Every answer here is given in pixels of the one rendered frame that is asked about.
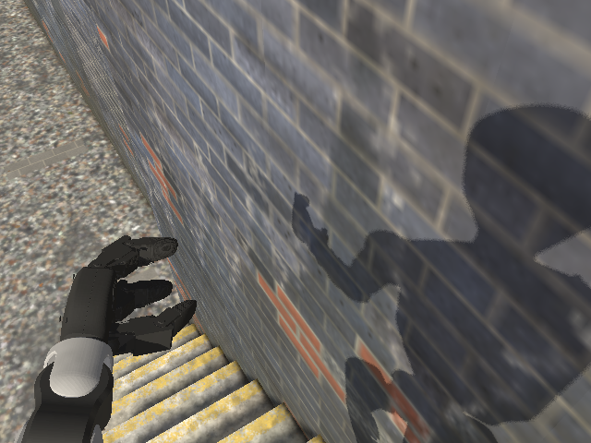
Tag stairs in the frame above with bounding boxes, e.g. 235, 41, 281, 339
102, 322, 326, 443

